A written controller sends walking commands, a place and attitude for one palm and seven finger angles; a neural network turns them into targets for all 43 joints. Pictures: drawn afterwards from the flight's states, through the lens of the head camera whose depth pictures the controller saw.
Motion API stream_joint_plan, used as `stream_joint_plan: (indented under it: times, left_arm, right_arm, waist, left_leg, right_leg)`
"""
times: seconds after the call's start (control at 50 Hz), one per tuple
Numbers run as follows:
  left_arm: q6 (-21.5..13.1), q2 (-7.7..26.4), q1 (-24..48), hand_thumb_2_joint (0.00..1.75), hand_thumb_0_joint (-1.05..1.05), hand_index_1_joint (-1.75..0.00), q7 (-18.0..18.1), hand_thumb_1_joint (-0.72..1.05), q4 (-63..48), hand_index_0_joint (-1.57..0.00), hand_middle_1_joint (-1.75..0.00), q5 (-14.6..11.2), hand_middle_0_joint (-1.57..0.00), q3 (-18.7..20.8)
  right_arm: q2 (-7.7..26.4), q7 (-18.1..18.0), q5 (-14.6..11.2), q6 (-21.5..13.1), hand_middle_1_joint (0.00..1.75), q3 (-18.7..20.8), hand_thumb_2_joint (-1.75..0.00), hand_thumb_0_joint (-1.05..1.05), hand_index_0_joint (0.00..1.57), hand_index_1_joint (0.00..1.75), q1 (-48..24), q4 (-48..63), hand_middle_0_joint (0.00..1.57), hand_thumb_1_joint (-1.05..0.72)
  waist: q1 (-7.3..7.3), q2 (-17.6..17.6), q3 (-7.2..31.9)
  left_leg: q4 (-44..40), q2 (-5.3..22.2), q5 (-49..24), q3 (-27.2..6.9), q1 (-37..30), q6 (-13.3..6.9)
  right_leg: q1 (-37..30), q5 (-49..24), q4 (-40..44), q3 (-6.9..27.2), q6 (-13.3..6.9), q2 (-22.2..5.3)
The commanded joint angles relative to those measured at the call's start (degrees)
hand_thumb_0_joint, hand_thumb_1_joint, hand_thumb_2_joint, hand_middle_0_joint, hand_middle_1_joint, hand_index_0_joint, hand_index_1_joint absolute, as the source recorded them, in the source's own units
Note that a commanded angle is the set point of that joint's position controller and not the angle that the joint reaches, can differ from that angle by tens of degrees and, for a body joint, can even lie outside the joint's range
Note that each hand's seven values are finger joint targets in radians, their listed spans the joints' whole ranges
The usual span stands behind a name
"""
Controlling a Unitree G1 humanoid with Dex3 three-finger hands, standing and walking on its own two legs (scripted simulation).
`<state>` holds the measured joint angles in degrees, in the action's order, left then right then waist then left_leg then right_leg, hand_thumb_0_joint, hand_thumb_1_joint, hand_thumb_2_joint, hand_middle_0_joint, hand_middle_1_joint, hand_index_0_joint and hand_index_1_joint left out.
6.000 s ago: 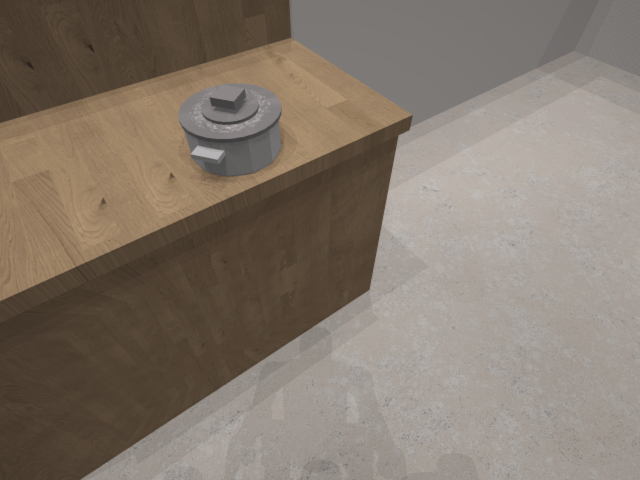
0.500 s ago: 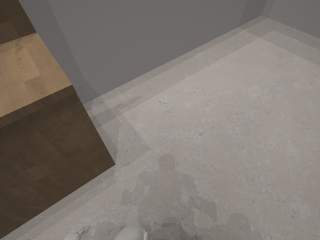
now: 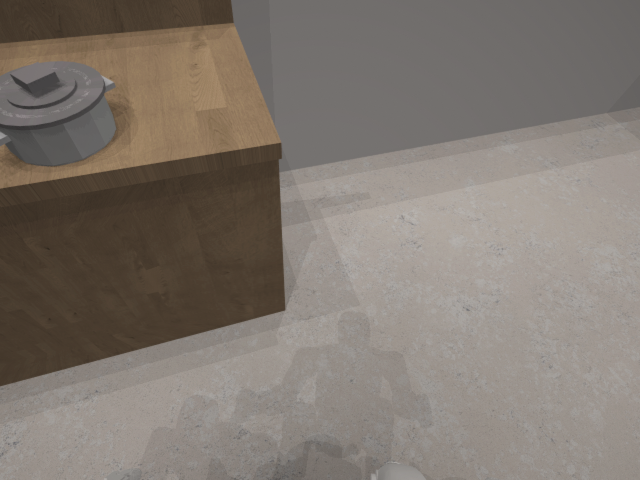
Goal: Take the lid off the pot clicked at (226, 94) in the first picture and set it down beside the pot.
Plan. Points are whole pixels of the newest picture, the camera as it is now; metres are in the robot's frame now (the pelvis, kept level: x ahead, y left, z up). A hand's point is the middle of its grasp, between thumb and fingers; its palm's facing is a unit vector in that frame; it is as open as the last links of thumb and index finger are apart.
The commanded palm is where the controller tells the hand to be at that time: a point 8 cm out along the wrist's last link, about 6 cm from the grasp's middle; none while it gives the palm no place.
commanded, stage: turn to face it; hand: left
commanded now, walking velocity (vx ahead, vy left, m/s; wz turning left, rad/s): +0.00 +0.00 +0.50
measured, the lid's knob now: (35, 77) +0.65 +0.51 +0.10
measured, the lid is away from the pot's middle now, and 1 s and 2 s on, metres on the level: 0.00 0.00 0.00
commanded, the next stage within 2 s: take the last steps up to it in 0.42 s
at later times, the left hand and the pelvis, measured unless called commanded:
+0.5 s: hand out of the picture +0.02 +0.17 -0.16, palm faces +0.24 -0.93 -0.26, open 7.4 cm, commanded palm none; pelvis +0.01 -0.04 +0.00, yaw +14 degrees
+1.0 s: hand out of the picture +0.07 +0.21 -0.16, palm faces +0.34 -0.91 -0.26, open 7.4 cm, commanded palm none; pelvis +0.08 +0.00 -0.01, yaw +20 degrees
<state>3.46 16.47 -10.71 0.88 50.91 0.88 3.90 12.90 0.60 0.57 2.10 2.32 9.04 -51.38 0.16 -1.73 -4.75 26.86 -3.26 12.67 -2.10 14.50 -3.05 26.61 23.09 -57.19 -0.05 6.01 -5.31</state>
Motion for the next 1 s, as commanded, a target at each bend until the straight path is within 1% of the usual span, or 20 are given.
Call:
stream_joint_plan:
  times: [0.0,0.1,0.14,0.16,0.18,0.2,0.28,0.4,0.48,0.54,0.58,0.6,0.64,0.68,0.84,0.9,0.92,0.94,0.96,0.98]
  left_arm:
    - [-1.5,4.2,2.7,0.90,0.00,-0.30,0.4,0.90,-5.9,-0.20,-0.30,-0.2,-0.20,0.8]
    - [-2.3,3.6,-0.1,0.90,0.00,-0.30,0.7,0.90,-5.7,-0.20,-0.30,-0.6,-0.20,0.5]
    - [-3.2,5.1,-3.7,0.90,0.00,-0.30,1.1,0.90,-4.9,-0.20,-0.30,-0.6,-0.20,0.9]
    - [-3.7,9.1,-5.5,0.90,0.00,-0.30,1.5,0.90,-4.7,-0.20,-0.30,0.2,-0.20,1.8]
    - [-3.7,12.9,-5.2,0.90,0.00,-0.30,1.4,0.90,-5.4,-0.20,-0.30,0.7,-0.20,2.2]
    - [-3.8,10.7,-4.4,0.90,0.00,-0.30,1.6,0.90,-5.4,-0.20,-0.30,0.1,-0.20,2.1]
    - [-4.1,5.4,1.9,0.90,0.00,-0.30,1.4,0.90,-6.2,-0.20,-0.30,0.3,-0.20,0.9]
    - [-3.9,8.0,-5.9,0.90,0.00,-0.30,1.1,0.90,-2.2,-0.20,-0.30,0.8,-0.20,1.5]
    - [-3.4,8.4,-6.3,0.90,0.00,-0.30,1.1,0.90,-0.1,-0.20,-0.30,0.7,-0.20,1.7]
    - [-3.0,6.7,-5.1,0.90,0.00,-0.30,0.8,0.90,0.7,-0.20,-0.30,-0.4,-0.20,1.3]
    - [-2.6,1.7,-3.4,0.90,0.00,-0.30,-0.2,0.90,-2.2,-0.20,-0.30,0.2,-0.20,0.1]
    - [-2.2,2.4,1.6,0.90,0.00,-0.30,0.1,0.90,-2.5,-0.20,-0.30,0.7,-0.20,0.2]
    - [-2.6,2.8,2.9,0.90,0.00,-0.30,-1.1,0.90,-1.3,-0.20,-0.30,0.4,-0.20,0.5]
    - [-3.1,2.2,-1.6,0.90,0.00,-0.30,-1.9,0.90,1.5,-0.20,-0.30,0.5,-0.20,0.2]
    - [-4.0,-0.3,0.8,0.90,0.00,-0.30,-2.0,0.90,0.6,-0.20,-0.30,0.6,-0.20,-0.7]
    - [-5.0,-0.3,-5.5,0.90,0.00,-0.30,-1.9,0.90,2.6,-0.20,-0.30,0.7,-0.20,-0.3]
    - [-5.6,1.6,-10.8,0.90,0.00,-0.30,-1.6,0.90,4.3,-0.20,-0.30,0.8,-0.20,0.3]
    - [-6.4,6.9,-17.7,0.90,0.00,-0.30,-1.1,0.90,6.1,-0.20,-0.30,1.3,-0.20,1.4]
    - [-6.4,10.7,-22.0,0.90,0.00,-0.30,-0.7,0.90,6.8,-0.20,-0.30,0.4,-0.20,2.3]
    - [-6.4,9.5,-19.7,0.90,0.00,-0.30,-0.2,0.90,6.7,-0.20,-0.30,0.0,-0.20,2.3]
  right_arm:
    - [13.0,-0.7,0.5,-0.7,0.30,4.2,-0.90,0.00,0.20,0.30,2.1,3.2,0.20,-0.90]
    - [12.5,-0.8,0.5,-0.4,0.30,4.3,-0.90,0.00,0.20,0.30,0.9,3.3,0.20,-0.90]
    - [10.5,-0.6,-0.1,-0.4,0.30,4.0,-0.90,0.00,0.20,0.30,0.2,3.5,0.20,-0.90]
    - [7.1,-0.3,-0.6,-0.5,0.30,3.5,-0.90,0.00,0.20,0.30,0.9,4.1,0.20,-0.90]
    - [5.5,-0.2,-0.4,-0.3,0.30,3.3,-0.90,0.00,0.20,0.30,1.4,5.2,0.20,-0.90]
    - [8.1,-0.3,0.5,0.4,0.30,4.0,-0.90,0.00,0.20,0.30,0.8,4.3,0.20,-0.90]
    - [5.8,0.7,0.2,0.9,0.30,3.3,-0.90,0.00,0.20,0.30,2.9,1.4,0.20,-0.90]
    - [3.7,0.5,-0.2,0.6,0.30,1.9,-0.90,0.00,0.20,0.30,-3.2,1.5,0.20,-0.90]
    - [3.4,0.0,-0.5,-0.2,0.30,1.3,-0.90,0.00,0.20,0.30,-2.2,0.3,0.20,-0.90]
    - [6.6,-0.4,0.1,-1.3,0.30,1.4,-0.90,0.00,0.20,0.30,3.1,-1.9,0.20,-0.90]
    - [15.5,-0.3,0.8,-1.1,0.30,3.2,-0.90,0.00,0.20,0.30,8.1,-1.8,0.20,-0.90]
    - [14.1,-1.0,0.9,-1.3,0.30,3.2,-0.90,0.00,0.20,0.30,9.8,-3.1,0.20,-0.90]
    - [10.3,-1.6,0.7,-1.9,0.30,2.0,-0.90,0.00,0.20,0.30,6.1,-2.4,0.20,-0.90]
    - [8.9,-1.5,0.6,-2.9,0.30,1.4,-0.90,0.00,0.20,0.30,3.8,-1.6,0.20,-0.90]
    - [8.8,-1.2,0.7,-3.8,0.30,1.6,-0.90,0.00,0.20,0.30,8.7,-4.3,0.20,-0.90]
    - [7.6,-1.4,0.5,-4.0,0.30,1.1,-0.90,0.00,0.20,0.30,8.0,-5.0,0.20,-0.90]
    - [6.2,-1.3,0.2,-4.2,0.30,0.9,-0.90,0.00,0.20,0.30,7.7,-5.0,0.20,-0.90]
    - [2.8,-0.8,-0.4,-4.6,0.30,0.5,-0.90,0.00,0.20,0.30,8.8,-4.2,0.20,-0.90]
    - [4.2,-0.5,0.3,-4.5,0.30,0.7,-0.90,0.00,0.20,0.30,6.7,-2.2,0.20,-0.90]
    - [6.0,-0.2,0.6,-3.9,0.30,1.4,-0.90,0.00,0.20,0.30,5.3,-2.4,0.20,-0.90]
  waist:
    - [-2.01,9.8,6.4]
    - [-0.49,10.2,8.1]
    - [1.54,6.3,9.0]
    - [2.02,-5.1,9.6]
    - [2.01,-14.0,7.8]
    - [1.90,-12.4,7.0]
    - [-1.47,-7.4,3.7]
    - [2.67,-8.6,5.4]
    - [2.26,-10.7,7.2]
    - [-0.80,-4.4,9.3]
    - [-3.47,18.0,8.6]
    - [-5.64,19.7,5.2]
    - [-2.83,14.5,-0.7]
    - [-0.41,10.3,1.1]
    - [-1.18,8.5,-1.0]
    - [2.21,4.6,0.9]
    - [4.32,1.4,2.7]
    - [6.51,-11.0,6.1]
    - [7.78,-15.4,6.8]
    - [6.80,-14.0,3.9]
  left_leg:
    - [-7.6,15.2,-14.9,-17.5,-6.7,-7.5]
    - [-3.2,13.1,-20.7,-19.9,-2.6,-6.0]
    - [1.8,9.6,-14.7,-18.0,4.0,-2.3]
    - [11.6,3.6,0.1,-11.0,13.5,1.6]
    - [24.5,-2.4,20.5,-2.2,18.4,4.8]
    - [33.6,0.8,20.9,-5.4,16.7,4.2]
    - [40.3,3.2,11.5,-1.1,15.4,5.6]
    - [22.5,2.6,14.6,3.7,10.3,6.1]
    - [9.9,1.8,11.5,5.6,4.0,5.4]
    - [-6.3,5.1,-2.7,3.8,-11.7,3.4]
    - [-10.4,24.6,-7.7,-18.8,-18.9,-7.8]
    - [-13.4,23.5,0.6,-20.5,-14.8,-10.1]
    - [-15.0,19.5,8.4,-16.6,-9.4,-9.4]
    - [-15.0,16.2,4.4,-11.3,-8.2,-8.0]
    - [-14.7,15.4,4.2,-10.5,-5.8,-9.5]
    - [-6.1,12.0,2.7,-7.5,-0.6,-6.9]
    - [2.5,8.3,4.5,-4.0,5.4,-4.4]
    - [18.5,1.9,11.8,2.5,16.3,-1.0]
    - [31.0,1.1,22.6,2.7,23.2,0.4]
    - [38.3,4.3,18.8,-1.3,24.2,0.1]
  right_leg:
    - [1.4,1.4,6.3,0.4,-0.5,1.4]
    - [-9.6,-2.0,20.2,-0.7,-1.9,4.5]
    - [-20.5,-11.0,33.9,0.7,-2.6,2.6]
    - [-27.4,-12.4,40.1,12.6,-5.9,-9.0]
    - [-24.5,-17.9,42.7,22.7,-13.3,-22.0]
    - [-18.6,-18.6,42.4,20.9,-15.5,-21.0]
    - [-16.5,-26.7,38.8,5.2,-14.2,-11.9]
    - [-23.3,-39.4,35.7,2.4,-14.9,-12.4]
    - [-24.8,-44.2,32.0,1.4,-13.7,-12.0]
    - [-15.6,-26.6,25.3,-2.4,-7.8,-9.1]
    - [5.3,14.3,5.7,-8.2,-3.7,1.0]
    - [8.8,14.6,-1.1,-4.3,-4.0,0.5]
    - [11.3,5.1,-5.4,-1.1,-4.8,-1.2]
    - [7.1,0.3,-3.1,-2.6,-4.5,-1.3]
    - [-0.5,-1.7,15.1,-5.5,-4.2,0.3]
    - [-14.5,-7.2,26.7,-6.9,-4.7,2.6]
    - [-24.5,-7.4,31.8,-3.4,-5.8,0.2]
    - [-35.4,-0.7,38.5,13.8,-10.4,-13.3]
    - [-35.7,3.9,46.9,30.2,-16.4,-23.7]
    - [-29.8,11.4,49.5,30.5,-17.5,-24.0]
